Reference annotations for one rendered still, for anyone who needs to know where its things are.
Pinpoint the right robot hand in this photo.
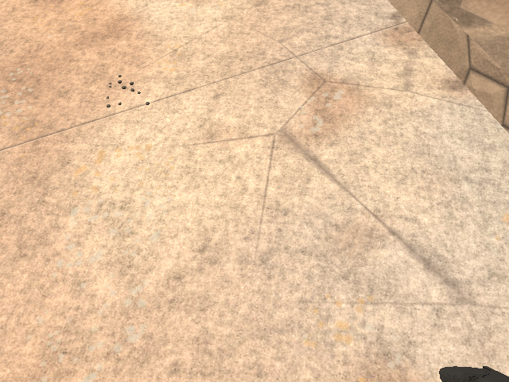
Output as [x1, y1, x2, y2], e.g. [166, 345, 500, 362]
[439, 366, 509, 382]

